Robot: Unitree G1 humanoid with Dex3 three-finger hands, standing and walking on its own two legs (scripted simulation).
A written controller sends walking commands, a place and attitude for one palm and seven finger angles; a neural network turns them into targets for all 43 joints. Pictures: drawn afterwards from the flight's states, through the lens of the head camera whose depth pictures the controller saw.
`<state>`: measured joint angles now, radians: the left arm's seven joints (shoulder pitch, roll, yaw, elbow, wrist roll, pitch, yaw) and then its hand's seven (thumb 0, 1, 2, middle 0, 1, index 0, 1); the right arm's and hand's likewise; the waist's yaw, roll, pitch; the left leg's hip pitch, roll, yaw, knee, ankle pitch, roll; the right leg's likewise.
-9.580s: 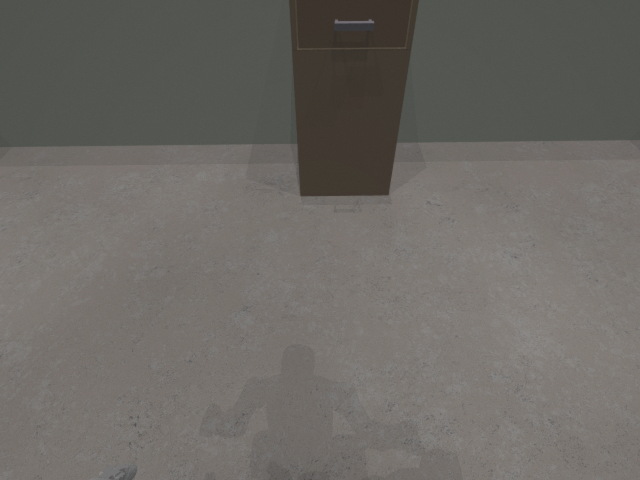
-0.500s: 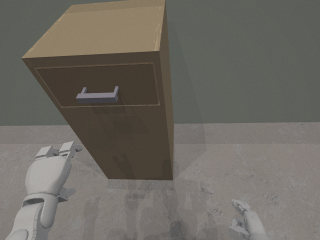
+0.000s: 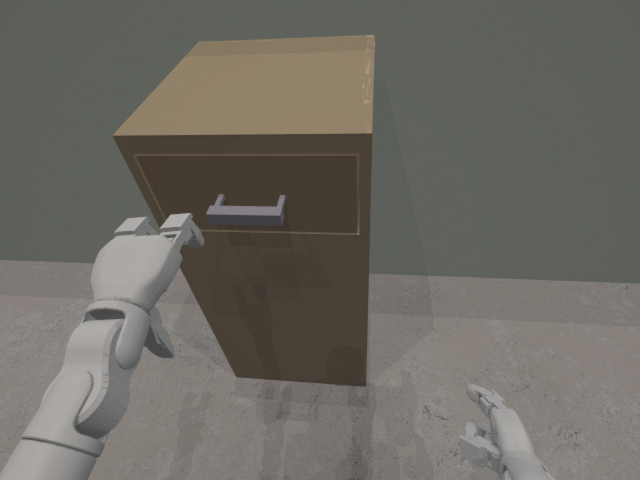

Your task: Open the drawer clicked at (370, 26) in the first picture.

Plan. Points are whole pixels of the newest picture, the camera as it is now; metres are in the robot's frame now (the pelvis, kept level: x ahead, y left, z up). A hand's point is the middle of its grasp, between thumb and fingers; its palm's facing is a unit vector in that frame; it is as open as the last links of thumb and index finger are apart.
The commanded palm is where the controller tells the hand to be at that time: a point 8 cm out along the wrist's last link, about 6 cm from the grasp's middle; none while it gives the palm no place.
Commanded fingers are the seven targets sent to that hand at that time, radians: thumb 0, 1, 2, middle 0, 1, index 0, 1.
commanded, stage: raise the hand with hooked fingers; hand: left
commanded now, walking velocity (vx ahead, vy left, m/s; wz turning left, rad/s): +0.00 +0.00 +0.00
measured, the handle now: (248, 207) +0.55 +0.21 +0.03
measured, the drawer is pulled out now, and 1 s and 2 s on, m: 0.00 0.00 0.00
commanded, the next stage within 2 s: move the hooked fingers above the handle in 0.56 s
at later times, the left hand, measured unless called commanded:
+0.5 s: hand (151, 283) +0.29 +0.24 +0.13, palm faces +0.06 -0.07 -1.00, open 13.8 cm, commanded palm +0.26 +0.25 +0.20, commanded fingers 0.00 -0.50 0.30 -0.30 -1.20 -0.30 -1.20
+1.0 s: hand (173, 262) +0.33 +0.23 +0.13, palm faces +0.03 -0.03 -1.00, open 13.8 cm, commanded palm +0.31 +0.24 +0.18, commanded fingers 0.00 -0.50 0.30 -0.30 -1.20 -0.30 -1.20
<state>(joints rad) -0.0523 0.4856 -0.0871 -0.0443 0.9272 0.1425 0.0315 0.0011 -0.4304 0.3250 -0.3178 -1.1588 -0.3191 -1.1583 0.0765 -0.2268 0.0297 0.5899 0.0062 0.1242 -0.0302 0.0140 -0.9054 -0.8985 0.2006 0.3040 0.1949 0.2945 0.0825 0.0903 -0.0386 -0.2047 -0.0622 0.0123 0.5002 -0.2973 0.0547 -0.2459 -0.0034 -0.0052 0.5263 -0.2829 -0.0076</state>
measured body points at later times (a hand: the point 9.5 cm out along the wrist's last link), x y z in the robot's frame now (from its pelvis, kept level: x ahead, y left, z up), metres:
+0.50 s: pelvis -0.01 +0.00 +0.01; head +0.00 -0.03 +0.46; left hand +0.28 +0.24 +0.18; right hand +0.16 -0.22 -0.11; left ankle -0.02 +0.08 -0.74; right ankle +0.00 -0.12 -0.74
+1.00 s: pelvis -0.01 -0.03 +0.01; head +0.00 -0.06 +0.45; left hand +0.32 +0.23 +0.18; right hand +0.18 -0.25 -0.11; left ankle -0.02 +0.08 -0.74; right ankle +0.00 -0.12 -0.74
